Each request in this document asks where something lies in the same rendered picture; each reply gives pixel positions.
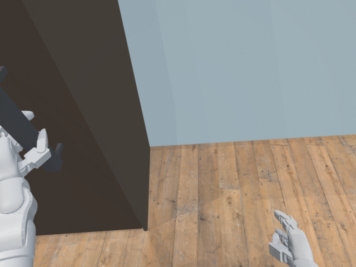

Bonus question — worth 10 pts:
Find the robot left forearm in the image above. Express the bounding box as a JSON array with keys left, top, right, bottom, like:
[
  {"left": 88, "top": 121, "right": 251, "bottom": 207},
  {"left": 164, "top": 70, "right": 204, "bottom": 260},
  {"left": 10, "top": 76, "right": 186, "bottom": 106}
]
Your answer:
[{"left": 0, "top": 177, "right": 38, "bottom": 267}]

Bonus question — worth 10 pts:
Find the right robot hand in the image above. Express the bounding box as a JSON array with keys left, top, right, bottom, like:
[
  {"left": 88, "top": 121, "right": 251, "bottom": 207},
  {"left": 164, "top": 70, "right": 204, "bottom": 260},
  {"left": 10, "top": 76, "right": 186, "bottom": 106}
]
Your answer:
[{"left": 269, "top": 210, "right": 314, "bottom": 267}]

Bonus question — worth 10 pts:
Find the left robot hand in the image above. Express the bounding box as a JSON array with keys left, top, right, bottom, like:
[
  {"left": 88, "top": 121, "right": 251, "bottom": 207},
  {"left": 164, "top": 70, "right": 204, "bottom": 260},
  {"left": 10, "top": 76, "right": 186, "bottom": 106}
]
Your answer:
[{"left": 0, "top": 111, "right": 51, "bottom": 181}]

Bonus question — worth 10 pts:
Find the handle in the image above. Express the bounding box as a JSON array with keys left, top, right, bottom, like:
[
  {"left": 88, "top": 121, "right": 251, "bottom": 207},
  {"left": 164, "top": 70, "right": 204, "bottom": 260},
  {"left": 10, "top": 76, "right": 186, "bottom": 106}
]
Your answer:
[{"left": 0, "top": 66, "right": 64, "bottom": 172}]

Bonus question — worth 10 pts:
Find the wardrobe door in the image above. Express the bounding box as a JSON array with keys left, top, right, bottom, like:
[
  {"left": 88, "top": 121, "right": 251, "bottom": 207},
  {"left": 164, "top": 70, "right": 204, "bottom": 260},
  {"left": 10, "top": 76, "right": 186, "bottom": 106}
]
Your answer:
[{"left": 0, "top": 0, "right": 142, "bottom": 236}]

